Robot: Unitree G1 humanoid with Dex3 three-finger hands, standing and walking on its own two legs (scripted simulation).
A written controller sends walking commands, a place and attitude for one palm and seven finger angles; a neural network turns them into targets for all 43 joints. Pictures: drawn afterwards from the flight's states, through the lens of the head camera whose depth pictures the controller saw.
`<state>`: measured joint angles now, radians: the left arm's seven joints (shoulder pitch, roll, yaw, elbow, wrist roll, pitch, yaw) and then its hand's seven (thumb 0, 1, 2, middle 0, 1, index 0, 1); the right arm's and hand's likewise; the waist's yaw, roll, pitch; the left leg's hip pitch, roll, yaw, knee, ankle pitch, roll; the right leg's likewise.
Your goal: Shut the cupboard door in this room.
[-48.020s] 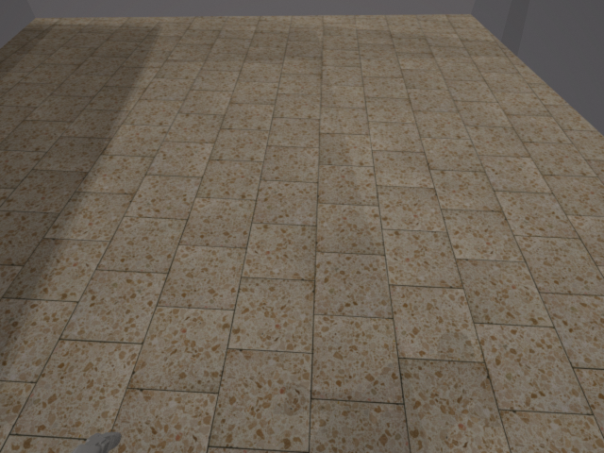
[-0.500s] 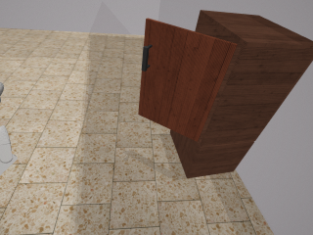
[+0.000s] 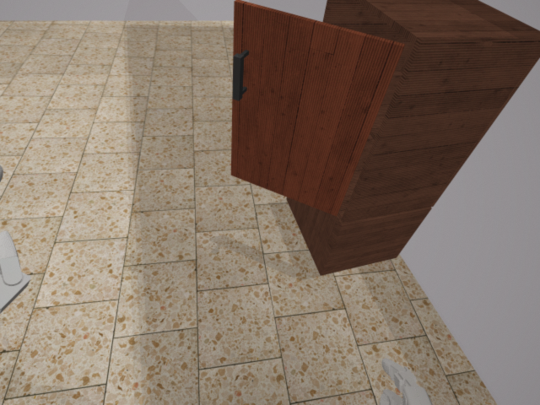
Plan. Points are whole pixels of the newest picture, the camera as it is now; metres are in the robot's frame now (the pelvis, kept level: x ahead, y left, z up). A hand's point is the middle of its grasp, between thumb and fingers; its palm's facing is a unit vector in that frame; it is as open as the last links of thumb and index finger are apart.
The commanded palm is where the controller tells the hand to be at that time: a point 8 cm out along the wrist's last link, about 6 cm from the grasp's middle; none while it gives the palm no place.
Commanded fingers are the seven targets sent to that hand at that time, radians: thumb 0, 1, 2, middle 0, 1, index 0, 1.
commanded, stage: stop stepping back and stand still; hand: left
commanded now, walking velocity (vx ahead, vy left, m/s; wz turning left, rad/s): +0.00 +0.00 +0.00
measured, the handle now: (241, 75) +0.92 +0.13 +0.03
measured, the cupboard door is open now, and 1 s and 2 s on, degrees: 49 49 49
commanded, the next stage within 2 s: let the arm hang, fingers relaxed in 0.36 s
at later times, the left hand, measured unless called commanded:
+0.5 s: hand (100, 278) +0.23 +0.23 +0.11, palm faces +0.37 -0.79 -0.48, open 7.4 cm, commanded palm none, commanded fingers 0.00 0.90 0.90 -0.20 -0.30 -0.20 -0.30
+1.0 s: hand out of the picture -0.02 +0.18 -0.19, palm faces +0.03 -0.97 -0.23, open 7.2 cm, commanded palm none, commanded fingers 0.00 0.90 0.90 -0.20 -0.30 -0.20 -0.30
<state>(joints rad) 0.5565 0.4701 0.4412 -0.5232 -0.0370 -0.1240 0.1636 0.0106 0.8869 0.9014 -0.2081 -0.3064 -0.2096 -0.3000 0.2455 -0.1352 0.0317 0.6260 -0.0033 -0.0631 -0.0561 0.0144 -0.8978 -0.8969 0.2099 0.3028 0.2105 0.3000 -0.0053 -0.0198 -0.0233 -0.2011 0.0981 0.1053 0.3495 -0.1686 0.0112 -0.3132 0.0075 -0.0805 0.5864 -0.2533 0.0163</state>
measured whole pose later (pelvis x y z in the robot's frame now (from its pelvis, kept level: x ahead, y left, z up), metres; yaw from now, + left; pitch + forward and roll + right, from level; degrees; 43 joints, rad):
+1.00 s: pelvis +0.00 -0.01 -0.01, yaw +1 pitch -1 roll -1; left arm 0.31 0.20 0.01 1.08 0.01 0.03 0.02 -0.02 0.94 0.90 -0.20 -0.30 -0.20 -0.30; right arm 0.32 -0.15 0.00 1.08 -0.02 0.03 -0.02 0.01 -0.91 -0.90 0.20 0.30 0.20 0.30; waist -0.01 0.00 0.05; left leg -0.24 0.02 0.03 0.44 -0.19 0.00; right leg -0.16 -0.02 -0.09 0.41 -0.24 -0.01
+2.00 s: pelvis +0.00 -0.01 -0.01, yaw -1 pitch -2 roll +0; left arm 0.30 0.15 0.00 1.14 0.01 0.00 0.03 0.00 0.91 0.90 -0.20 -0.30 -0.20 -0.30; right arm 0.29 -0.14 0.00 1.13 -0.01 0.00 -0.03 0.01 -0.91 -0.90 0.20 0.30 0.20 0.30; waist -0.01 0.01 0.04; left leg -0.18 0.01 0.07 0.39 -0.18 0.01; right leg -0.14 -0.03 -0.05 0.41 -0.24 0.00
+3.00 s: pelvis -0.01 -0.06 -0.02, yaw +25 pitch +1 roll +1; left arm 0.17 0.21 0.05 0.87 0.03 0.03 0.03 0.00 0.90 0.90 -0.20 -0.30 -0.20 -0.30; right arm 0.19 -0.28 -0.11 0.92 -0.03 0.08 0.01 0.01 -0.91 -0.90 0.20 0.30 0.20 0.30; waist -0.03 0.05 0.08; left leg -0.55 -0.07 -0.09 1.00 -0.41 -0.04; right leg -0.25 -0.04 -0.02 0.54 -0.30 0.00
